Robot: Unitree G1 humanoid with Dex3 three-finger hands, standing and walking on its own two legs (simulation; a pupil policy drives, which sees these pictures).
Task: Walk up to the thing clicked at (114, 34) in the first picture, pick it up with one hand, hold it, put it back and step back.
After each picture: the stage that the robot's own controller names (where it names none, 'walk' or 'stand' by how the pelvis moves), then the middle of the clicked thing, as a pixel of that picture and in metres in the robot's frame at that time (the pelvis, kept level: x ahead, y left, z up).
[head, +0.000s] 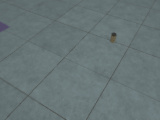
stand; (113, 37) +1.59 -0.39 -0.72
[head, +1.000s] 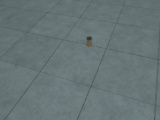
walk; (89, 41) +1.51 +0.03 -0.70
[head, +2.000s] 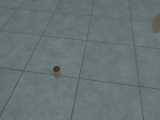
walk; (57, 72) +0.96 +0.29 -0.70
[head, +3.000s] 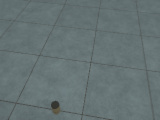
walk; (55, 107) +0.59 +0.22 -0.70
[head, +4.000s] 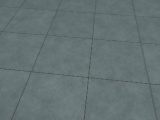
stand; out of the picture +0.36 +0.24 -0.70
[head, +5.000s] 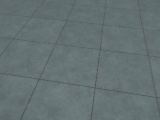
stand; out of the picture +0.36 +0.20 -0.72
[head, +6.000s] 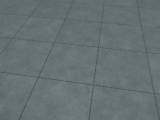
stand; out of the picture +0.38 +0.22 -0.73
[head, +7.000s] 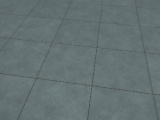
stand; out of the picture +0.36 +0.23 -0.73
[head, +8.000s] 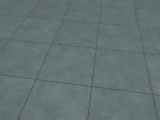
stand; out of the picture +0.36 +0.23 -0.73
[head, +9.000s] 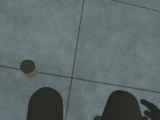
go down; (29, 69) +0.43 +0.25 -0.36
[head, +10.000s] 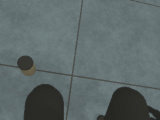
go down; (27, 66) +0.44 +0.26 -0.31
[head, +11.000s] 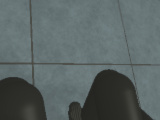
close in; out of the picture +0.42 +0.30 -0.22
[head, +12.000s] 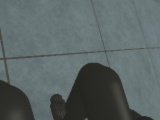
close; out of the picture +0.41 +0.31 -0.22
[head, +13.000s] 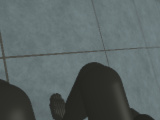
lift; out of the picture +0.40 +0.31 -0.22
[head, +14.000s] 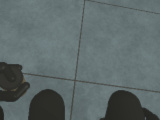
lift; (14, 83) +0.33 +0.24 -0.06
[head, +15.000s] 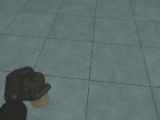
hold; (37, 90) +0.33 +0.17 +0.04
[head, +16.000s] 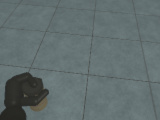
hold; (35, 95) +0.33 +0.18 +0.00
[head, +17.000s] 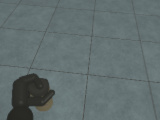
crouch; (41, 95) +0.33 +0.16 -0.01
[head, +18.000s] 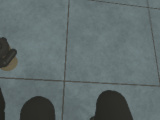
crouch; (3, 55) +0.45 +0.24 -0.10
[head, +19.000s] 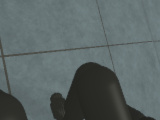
lower; out of the picture +0.43 +0.31 -0.23
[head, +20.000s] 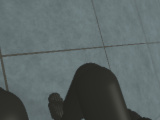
lower; out of the picture +0.43 +0.32 -0.23
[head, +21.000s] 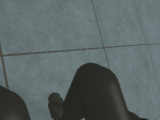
lower; out of the picture +0.43 +0.32 -0.23
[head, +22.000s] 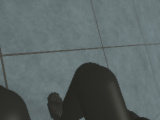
lower; out of the picture +0.43 +0.32 -0.23
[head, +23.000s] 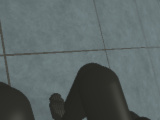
loosen; out of the picture +0.42 +0.30 -0.23
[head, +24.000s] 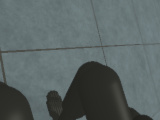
rise; out of the picture +0.42 +0.30 -0.23
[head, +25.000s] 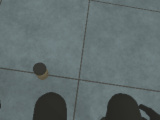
walk; (41, 71) +0.46 +0.23 -0.39
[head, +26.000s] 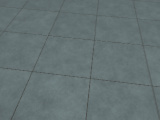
stand; out of the picture +0.38 +0.20 -0.66
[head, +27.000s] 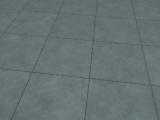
stand; out of the picture +0.39 +0.21 -0.67
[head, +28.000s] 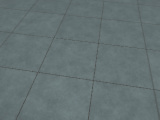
stand; out of the picture +0.40 +0.19 -0.71
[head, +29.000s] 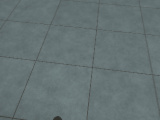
walk; out of the picture +0.42 +0.18 -0.70
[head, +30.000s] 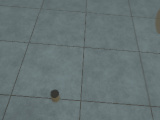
walk; (55, 96) +0.57 +0.20 -0.70
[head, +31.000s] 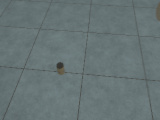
walk; (60, 68) +0.88 +0.23 -0.69
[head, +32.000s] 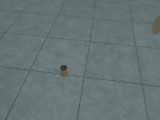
stand; (63, 70) +1.03 +0.20 -0.71
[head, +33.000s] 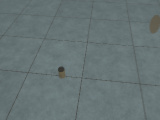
stand; (61, 72) +1.02 +0.23 -0.72
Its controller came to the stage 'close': yes
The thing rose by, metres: 0.71
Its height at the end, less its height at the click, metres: +0.00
